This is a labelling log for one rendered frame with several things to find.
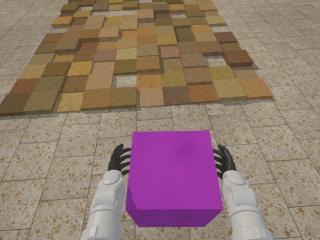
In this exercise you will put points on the left robot forearm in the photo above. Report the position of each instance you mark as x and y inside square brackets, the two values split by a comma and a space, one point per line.
[106, 209]

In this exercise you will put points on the carton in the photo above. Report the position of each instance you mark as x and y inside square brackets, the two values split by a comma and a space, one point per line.
[172, 179]

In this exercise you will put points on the right robot forearm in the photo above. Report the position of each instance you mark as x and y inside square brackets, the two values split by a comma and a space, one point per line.
[245, 215]

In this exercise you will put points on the left robot hand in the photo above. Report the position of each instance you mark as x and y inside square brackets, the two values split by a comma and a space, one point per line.
[115, 160]

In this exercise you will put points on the right robot hand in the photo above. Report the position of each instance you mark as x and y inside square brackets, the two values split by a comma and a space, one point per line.
[226, 160]

